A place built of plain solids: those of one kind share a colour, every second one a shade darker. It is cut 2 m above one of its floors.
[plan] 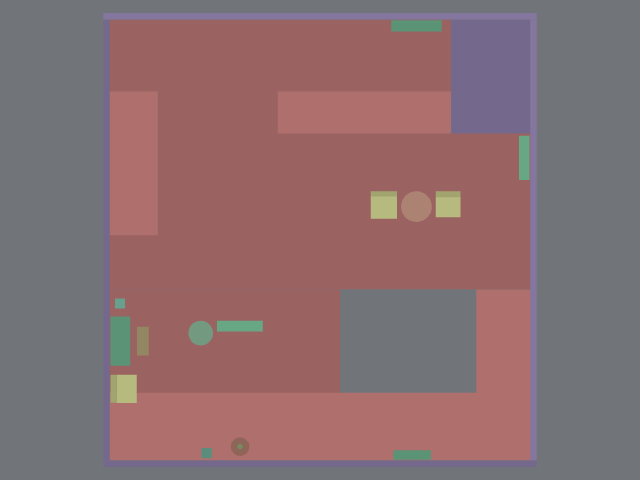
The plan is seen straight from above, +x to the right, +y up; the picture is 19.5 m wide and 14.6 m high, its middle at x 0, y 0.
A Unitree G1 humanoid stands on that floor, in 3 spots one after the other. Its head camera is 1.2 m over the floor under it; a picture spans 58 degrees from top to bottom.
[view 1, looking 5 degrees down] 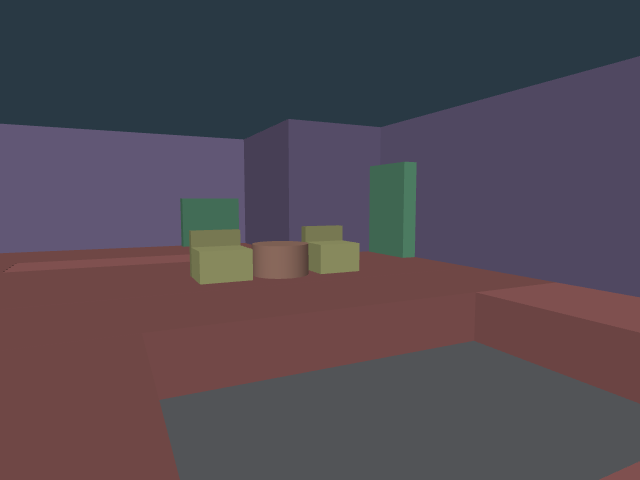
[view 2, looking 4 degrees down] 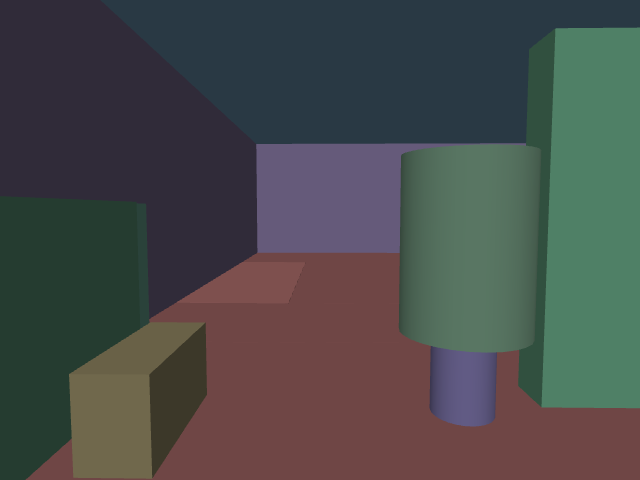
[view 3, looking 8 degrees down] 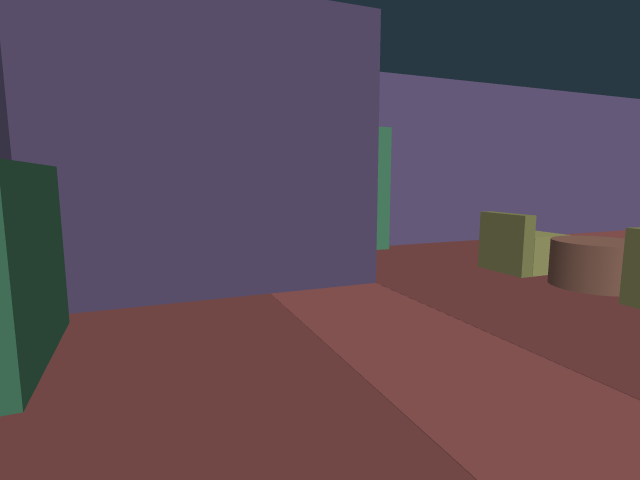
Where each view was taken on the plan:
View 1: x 0.39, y -5.72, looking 64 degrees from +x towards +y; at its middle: chair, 7.84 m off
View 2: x -4.43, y -5.35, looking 91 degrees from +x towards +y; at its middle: wall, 12.09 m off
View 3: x -0.35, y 5.70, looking -22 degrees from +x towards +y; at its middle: wall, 4.73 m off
